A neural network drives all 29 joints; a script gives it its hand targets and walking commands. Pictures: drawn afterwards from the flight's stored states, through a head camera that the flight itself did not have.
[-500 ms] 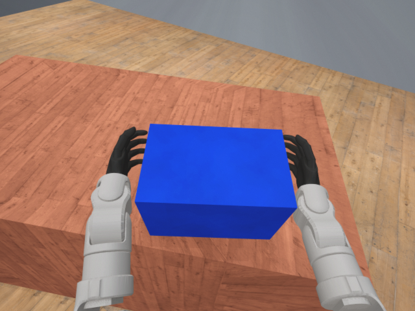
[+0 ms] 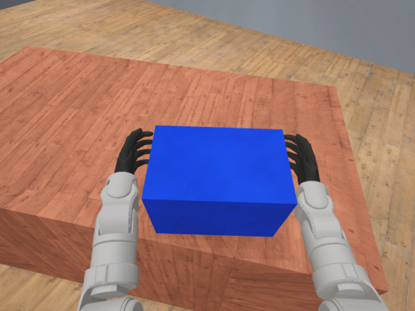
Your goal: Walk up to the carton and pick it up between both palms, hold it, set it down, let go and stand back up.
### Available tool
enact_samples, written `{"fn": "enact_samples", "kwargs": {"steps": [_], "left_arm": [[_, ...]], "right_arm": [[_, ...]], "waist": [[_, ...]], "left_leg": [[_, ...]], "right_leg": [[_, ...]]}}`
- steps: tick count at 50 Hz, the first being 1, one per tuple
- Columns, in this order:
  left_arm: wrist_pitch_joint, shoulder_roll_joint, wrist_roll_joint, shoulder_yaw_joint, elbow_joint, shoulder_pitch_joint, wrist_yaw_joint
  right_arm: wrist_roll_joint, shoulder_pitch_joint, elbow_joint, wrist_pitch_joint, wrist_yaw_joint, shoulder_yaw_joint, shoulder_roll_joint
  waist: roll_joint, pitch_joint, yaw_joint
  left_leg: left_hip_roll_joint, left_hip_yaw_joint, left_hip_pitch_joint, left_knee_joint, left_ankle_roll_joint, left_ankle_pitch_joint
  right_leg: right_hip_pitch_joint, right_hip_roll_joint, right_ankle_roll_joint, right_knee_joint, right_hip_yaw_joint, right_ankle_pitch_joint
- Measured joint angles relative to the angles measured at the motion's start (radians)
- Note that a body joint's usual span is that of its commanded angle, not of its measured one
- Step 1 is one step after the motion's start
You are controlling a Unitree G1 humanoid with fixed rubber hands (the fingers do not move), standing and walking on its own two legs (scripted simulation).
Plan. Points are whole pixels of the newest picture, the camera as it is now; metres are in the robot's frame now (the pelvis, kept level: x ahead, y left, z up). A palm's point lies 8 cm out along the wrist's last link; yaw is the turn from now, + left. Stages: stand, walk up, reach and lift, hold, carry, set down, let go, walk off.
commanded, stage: set down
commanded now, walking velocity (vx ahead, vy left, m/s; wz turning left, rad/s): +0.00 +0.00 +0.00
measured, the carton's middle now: (216, 183) +0.37 +0.00 +0.04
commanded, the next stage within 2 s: none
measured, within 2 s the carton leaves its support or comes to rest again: rests again in 0.84 s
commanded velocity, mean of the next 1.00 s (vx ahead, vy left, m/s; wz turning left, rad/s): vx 0.00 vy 0.00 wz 0.00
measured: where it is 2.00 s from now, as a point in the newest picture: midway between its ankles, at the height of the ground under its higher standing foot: outside the picture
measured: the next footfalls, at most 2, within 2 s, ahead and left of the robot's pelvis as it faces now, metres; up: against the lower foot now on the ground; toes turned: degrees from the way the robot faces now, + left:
none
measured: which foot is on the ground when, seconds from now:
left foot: down 0.00-1.00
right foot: down 0.00-1.00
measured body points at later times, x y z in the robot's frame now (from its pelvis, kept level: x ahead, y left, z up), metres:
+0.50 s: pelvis +0.01 +0.00 +0.00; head +0.04 +0.01 +0.45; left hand +0.39 +0.17 +0.07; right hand +0.39 -0.18 +0.07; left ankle -0.02 +0.11 -0.75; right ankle -0.02 -0.12 -0.75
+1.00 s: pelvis -0.01 +0.02 -0.01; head +0.08 +0.05 +0.43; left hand +0.41 +0.16 +0.07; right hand +0.40 -0.19 +0.08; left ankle -0.02 +0.11 -0.75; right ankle -0.02 -0.12 -0.75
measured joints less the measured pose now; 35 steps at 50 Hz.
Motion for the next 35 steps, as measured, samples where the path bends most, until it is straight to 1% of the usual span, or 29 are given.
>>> {"fn": "enact_samples", "kwargs": {"steps": [14,21,22,24,26,30,32,35], "left_arm": [[-0.074,-0.013,0.009,0.047,0.108,-0.034,-0.002],[-0.125,-0.012,0.002,0.061,0.149,-0.034,-0.003],[-0.130,-0.009,-0.011,0.057,0.151,-0.030,0.000],[-0.144,0.024,-0.090,-0.001,0.136,-0.004,0.034],[-0.161,0.068,-0.159,-0.073,0.156,-0.004,0.082],[-0.150,0.122,-0.273,-0.162,0.198,-0.069,0.146],[-0.123,0.140,-0.309,-0.187,0.176,-0.097,0.163],[-0.082,0.146,-0.326,-0.195,0.128,-0.116,0.164]], "right_arm": [[-0.061,-0.036,0.075,-0.038,0.017,-0.057,0.015],[-0.090,-0.039,0.095,-0.068,0.020,-0.080,0.028],[-0.092,-0.038,0.094,-0.071,0.020,-0.081,0.030],[-0.077,-0.033,0.077,-0.081,0.017,-0.062,0.023],[-0.060,-0.045,0.085,-0.086,-0.001,-0.024,-0.010],[0.006,-0.103,0.093,-0.052,-0.044,0.019,-0.075],[0.050,-0.132,0.084,-0.038,-0.056,0.043,-0.098],[0.083,-0.153,0.060,-0.018,-0.060,0.063,-0.110]], "waist": [[0.012,-0.014,0.016],[0.021,-0.034,0.016],[0.022,-0.040,0.016],[0.027,-0.072,0.020],[0.031,-0.105,0.026],[0.041,-0.150,0.034],[0.041,-0.144,0.034],[0.039,-0.116,0.031]], "left_leg": [[0.001,0.006,-0.037,-0.015,0.000,0.009],[0.001,0.000,-0.066,-0.019,0.000,0.013],[0.001,0.001,-0.073,-0.019,0.000,0.014],[0.000,0.012,-0.116,-0.021,0.000,0.018],[-0.002,0.024,-0.166,-0.017,0.001,0.024],[-0.005,0.043,-0.258,0.025,0.009,0.015],[-0.006,0.052,-0.280,0.050,0.012,0.005],[-0.006,0.064,-0.290,0.079,0.015,-0.009]], "right_leg": [[-0.045,0.001,-0.001,-0.003,0.006,0.005],[-0.068,0.001,-0.002,-0.014,0.001,0.011],[-0.076,0.001,-0.002,-0.012,0.001,0.010],[-0.136,-0.002,-0.003,0.012,0.012,0.006],[-0.202,-0.006,-0.002,0.042,0.024,0.001],[-0.309,-0.011,0.002,0.103,0.042,-0.012],[-0.337,-0.013,0.005,0.134,0.052,-0.023],[-0.351,-0.014,0.009,0.161,0.065,-0.031]]}}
